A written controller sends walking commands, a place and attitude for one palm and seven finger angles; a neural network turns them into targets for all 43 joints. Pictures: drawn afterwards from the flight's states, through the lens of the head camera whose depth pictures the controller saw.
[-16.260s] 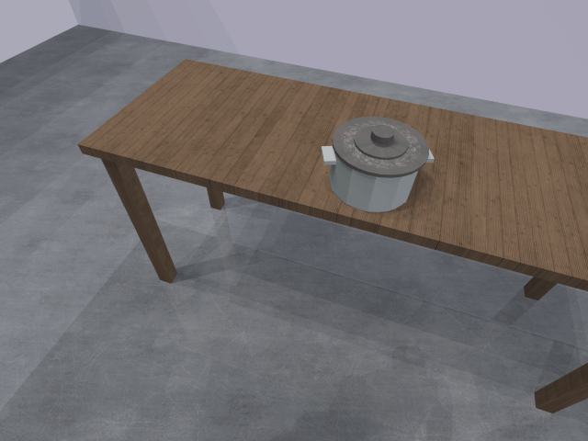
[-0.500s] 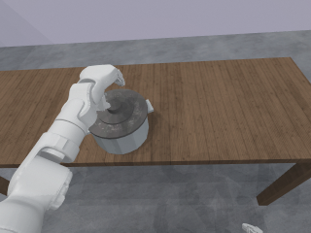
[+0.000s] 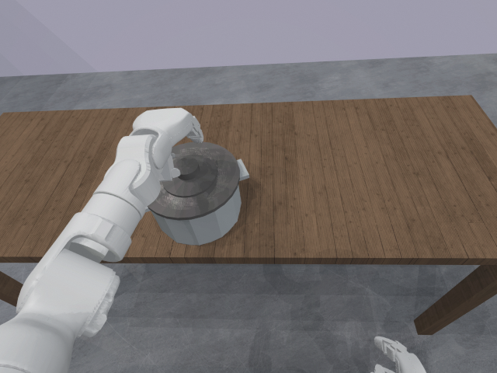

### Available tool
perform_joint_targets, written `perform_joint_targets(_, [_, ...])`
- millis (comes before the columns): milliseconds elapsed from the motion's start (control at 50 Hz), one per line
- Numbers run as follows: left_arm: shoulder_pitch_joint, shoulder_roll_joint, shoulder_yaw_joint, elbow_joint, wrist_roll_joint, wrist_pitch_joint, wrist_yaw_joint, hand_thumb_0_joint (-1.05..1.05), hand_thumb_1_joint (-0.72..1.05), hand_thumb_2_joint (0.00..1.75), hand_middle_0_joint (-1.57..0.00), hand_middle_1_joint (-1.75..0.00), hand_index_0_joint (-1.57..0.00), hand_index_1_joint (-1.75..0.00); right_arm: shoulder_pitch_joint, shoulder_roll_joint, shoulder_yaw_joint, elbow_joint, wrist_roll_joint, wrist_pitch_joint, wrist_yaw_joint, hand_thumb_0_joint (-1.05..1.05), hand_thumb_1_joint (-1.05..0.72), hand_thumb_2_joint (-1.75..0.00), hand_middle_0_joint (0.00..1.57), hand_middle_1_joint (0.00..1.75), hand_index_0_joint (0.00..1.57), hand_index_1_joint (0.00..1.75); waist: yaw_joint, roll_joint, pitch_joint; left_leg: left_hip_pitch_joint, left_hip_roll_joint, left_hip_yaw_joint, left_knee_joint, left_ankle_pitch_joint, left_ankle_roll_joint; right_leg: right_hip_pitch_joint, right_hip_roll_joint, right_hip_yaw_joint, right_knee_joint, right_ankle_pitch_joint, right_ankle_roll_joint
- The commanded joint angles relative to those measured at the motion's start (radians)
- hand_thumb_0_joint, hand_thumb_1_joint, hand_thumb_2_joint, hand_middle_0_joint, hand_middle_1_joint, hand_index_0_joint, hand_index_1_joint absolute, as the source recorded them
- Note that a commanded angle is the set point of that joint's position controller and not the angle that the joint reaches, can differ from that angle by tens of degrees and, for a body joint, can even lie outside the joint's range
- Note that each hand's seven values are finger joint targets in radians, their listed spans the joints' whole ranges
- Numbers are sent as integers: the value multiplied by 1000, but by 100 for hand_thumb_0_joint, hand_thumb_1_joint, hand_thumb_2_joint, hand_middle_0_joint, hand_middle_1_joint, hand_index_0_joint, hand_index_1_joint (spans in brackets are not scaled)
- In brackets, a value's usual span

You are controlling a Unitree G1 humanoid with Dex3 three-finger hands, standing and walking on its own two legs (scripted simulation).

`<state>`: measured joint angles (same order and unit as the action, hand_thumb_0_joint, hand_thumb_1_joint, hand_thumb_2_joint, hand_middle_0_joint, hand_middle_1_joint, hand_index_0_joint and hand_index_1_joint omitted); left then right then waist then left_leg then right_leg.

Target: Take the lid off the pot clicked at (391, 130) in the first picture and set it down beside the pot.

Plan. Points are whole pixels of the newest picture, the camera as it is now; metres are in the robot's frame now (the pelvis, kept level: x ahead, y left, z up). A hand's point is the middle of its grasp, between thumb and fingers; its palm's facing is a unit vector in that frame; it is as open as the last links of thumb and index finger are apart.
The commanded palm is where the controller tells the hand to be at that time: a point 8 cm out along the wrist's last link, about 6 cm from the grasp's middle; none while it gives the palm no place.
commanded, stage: lower the open fingers around the knob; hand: left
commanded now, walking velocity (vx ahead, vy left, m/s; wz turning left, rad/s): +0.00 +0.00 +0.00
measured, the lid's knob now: (187, 168) +0.48 +0.13 +0.05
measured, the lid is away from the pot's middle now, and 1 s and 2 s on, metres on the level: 0.00 0.00 0.00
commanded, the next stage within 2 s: close the fingers and squeeze the knob in 0.84 s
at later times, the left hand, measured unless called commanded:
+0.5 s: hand (173, 171) +0.44 +0.14 +0.08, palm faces -0.31 -0.05 -0.95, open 10.2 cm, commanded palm +0.43 +0.14 +0.14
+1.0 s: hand (175, 173) +0.44 +0.14 +0.07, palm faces -0.31 -0.04 -0.95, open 10.2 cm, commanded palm +0.43 +0.14 +0.13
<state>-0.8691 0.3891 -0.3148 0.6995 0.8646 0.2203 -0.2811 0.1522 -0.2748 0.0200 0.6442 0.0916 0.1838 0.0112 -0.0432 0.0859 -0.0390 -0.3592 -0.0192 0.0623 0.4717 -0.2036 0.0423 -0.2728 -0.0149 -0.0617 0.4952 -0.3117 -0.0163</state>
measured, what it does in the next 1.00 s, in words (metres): stands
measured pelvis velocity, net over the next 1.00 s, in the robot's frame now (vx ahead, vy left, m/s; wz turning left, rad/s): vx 0.00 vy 0.01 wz -0.02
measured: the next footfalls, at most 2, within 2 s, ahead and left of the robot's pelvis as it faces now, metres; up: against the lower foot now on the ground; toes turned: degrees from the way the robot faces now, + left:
none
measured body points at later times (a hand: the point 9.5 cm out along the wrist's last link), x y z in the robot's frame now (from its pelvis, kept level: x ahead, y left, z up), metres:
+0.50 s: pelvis +0.00 +0.01 +0.00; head +0.03 -0.02 +0.45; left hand +0.45 +0.14 +0.14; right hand +0.11 -0.25 -0.13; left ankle +0.02 +0.10 -0.74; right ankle -0.04 -0.11 -0.74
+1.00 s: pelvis +0.00 +0.01 +0.00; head +0.03 -0.02 +0.45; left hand +0.45 +0.14 +0.13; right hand +0.09 -0.25 -0.14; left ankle +0.02 +0.10 -0.74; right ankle -0.04 -0.11 -0.74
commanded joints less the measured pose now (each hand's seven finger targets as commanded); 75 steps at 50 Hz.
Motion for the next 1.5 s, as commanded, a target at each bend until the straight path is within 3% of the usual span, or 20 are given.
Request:
perform_joint_targets(0, [-515, 215, 99, -113, 17, -4, 37, 0, -28, 138, -83, -8, -83, -8, -56, -113, -30, -110, 2, -28, -15, 0, -90, -90, 20, 30, 20, 30, -18, -146, -330, 235, -14, -52, -4, 222, 39, 12, 14, 32, -52, 407, -7])
perform_joint_targets(60, [-501, 196, 94, -199, 18, -25, 43, 0, -28, 138, -83, -8, -83, -8, -61, -108, -40, -127, -5, -35, -10, 0, -90, -90, 20, 30, 20, 30, -13, -98, -403, 301, -13, -59, 14, 299, 43, 24, 13, 38, -44, 450, -11])
perform_joint_targets(140, [-422, 209, 116, -117, 18, -29, 55, 0, -28, 138, -83, -8, -83, -8, -45, -115, -40, -117, -3, -28, -7, 0, -90, -90, 20, 30, 20, 30, -10, -139, -355, 254, -5, -53, 8, 269, 39, 19, 18, 34, -48, 425, -10])
perform_joint_targets(300, [-449, 227, 133, -169, 32, -38, 100, 0, -28, 138, -83, -8, -83, -8, -33, -114, -48, -107, -5, -32, -6, 0, -90, -90, 20, 30, 20, 30, -10, -94, -404, 295, 1, -62, 14, 304, 38, 7, 24, 28, -38, 425, -14])
perform_joint_targets(340, [-401, 155, 82, -97, 27, -30, 104, 0, -28, 138, -83, -8, -83, -8, -30, -111, -48, -103, -4, -27, -4, 0, -90, -90, 20, 30, 20, 30, -20, -109, -343, 264, 4, -57, 11, 275, 35, -29, 27, 22, -42, 388, -14])
perform_joint_targets(500, [-500, 186, 97, -108, 34, -45, 117, 0, -28, 138, -83, -8, -83, -8, -4, -117, -55, -86, -7, -27, -13, 0, -90, -90, 20, 30, 20, 30, -32, -92, -401, 296, 3, -64, 18, 252, 38, -44, 29, 29, -44, 361, -15])
perform_joint_targets(580, [-432, 164, 98, -16, 33, -53, 125, 0, -28, 138, -83, -8, -83, -8, 11, -118, -56, -76, -8, -24, -17, 0, -90, -90, 20, 30, 20, 30, -28, -116, -360, 254, 8, -55, 17, 238, 36, -57, 29, 25, -39, 351, -15])
perform_joint_targets(640, [-490, 127, 71, -100, 27, -72, 131, 0, -28, 138, -83, -8, -83, -8, 4, -113, -63, -87, -15, -24, -13, 0, -90, -90, 20, 30, 20, 30, -33, -81, -403, 291, 10, -59, 28, 277, 38, -58, 28, 27, -34, 379, -19])
perform_joint_targets(720, [-464, 209, 150, -96, 43, -83, 159, 0, -28, 138, -83, -8, -83, -8, 17, -112, -63, -88, -19, -32, -14, 0, -90, -90, 20, 30, 20, 30, -13, -82, -446, 304, 10, -70, 34, 325, 38, -37, 33, 28, -30, 400, -22])
perform_joint_targets(780, [-430, 177, 122, 18, 43, -48, 177, 0, -28, 138, -83, -8, -83, -8, 22, -114, -56, -70, -12, -24, -16, 0, -90, -90, 20, 30, 20, 30, -20, -122, -337, 214, 12, -52, 14, 234, 34, -52, 34, 21, -34, 357, -18])
perform_joint_targets(820, [-428, 184, 134, -13, 46, -45, 178, 0, -28, 138, -83, -8, -83, -8, 8, -116, -59, -83, -14, -31, -14, 0, -90, -90, 20, 30, 20, 30, -12, -131, -384, 231, 9, -52, 20, 266, 36, -28, 31, 29, -35, 388, -19])
perform_joint_targets(860, [-481, 160, 102, -107, 41, -45, 173, 0, -28, 138, -83, -8, -83, -8, 9, -113, -64, -88, -16, -33, -10, 0, -90, -90, 20, 30, 20, 30, -20, -70, -444, 292, 8, -58, 26, 294, 37, -26, 30, 29, -31, 407, -19])
perform_joint_targets(920, [-441, 125, 82, -76, 35, -46, 150, 0, -28, 138, -83, -8, -83, -8, 10, -110, -68, -90, -13, -34, -9, 0, -90, -90, 20, 30, 20, 30, -33, -104, -411, 292, 9, -61, 40, 319, 41, -50, 34, 26, -36, 414, -17])
perform_joint_targets(940, [-408, 152, 101, -35, 28, -38, 147, 0, -17, 113, -62, -48, -62, -48, 19, -118, -68, -83, -13, -29, -12, 0, -90, -90, 20, 30, 20, 30, -32, -127, -373, 259, 11, -52, 37, 280, 43, -40, 33, 28, -40, 409, -14])
perform_joint_targets(960, [-449, 179, 108, -55, 32, -41, 143, 0, -16, 113, -61, -51, -61, -51, 19, -122, -64, -77, -10, -26, -15, 0, -90, -90, 20, 30, 20, 30, -35, -130, -389, 259, 6, -50, 29, 266, 43, -33, 32, 33, -42, 410, -11])
perform_joint_targets(1020, [-465, 214, 143, -113, 28, -62, 137, 0, -13, 112, -60, -59, -60, -59, 10, -118, -63, -92, -13, -34, -20, 0, -90, -90, 20, 30, 20, 30, -21, -117, -419, 269, 2, -55, 30, 285, 46, -6, 27, 36, -40, 429, -16])
perform_joint_targets(1100, [-442, 147, 84, -70, 44, -61, 140, 0, -8, 112, -59, -68, -59, -68, 15, -113, -62, -80, -10, -29, -16, 0, -90, -90, 20, 30, 20, 30, -29, -78, -375, 287, 10, -61, 27, 280, 37, -73, 34, 21, -37, 375, -19])
perform_joint_targets(1200, [-418, 212, 142, -63, 32, -58, 149, 0, -3, 110, -59, -76, -59, -76, 11, -118, -58, -88, -11, -25, -16, 0, -90, -90, 20, 30, 20, 30, -15, -117, -388, 251, 6, -54, 23, 263, 39, -16, 31, 32, -37, 401, -16])
perform_joint_targets(1380, [-456, 161, 97, -35, 41, -38, 157, 0, 7, 105, -62, -88, -62, -88, 7, -112, -57, -83, -10, -23, -20, 0, -90, -90, 20, 30, 20, 30, -29, -91, -364, 248, 10, -51, 21, 232, 36, -48, 31, 27, -42, 362, -18])
perform_joint_targets(1480, [-474, 200, 118, -9, 45, -37, 150, 0, 14, 101, -64, -92, -64, -92, 10, -115, -54, -84, -10, -28, -32, 0, -90, -90, 20, 30, 20, 30, -31, -99, -379, 233, 4, -43, 21, 216, 42, -20, 28, 40, -47, 378, -15])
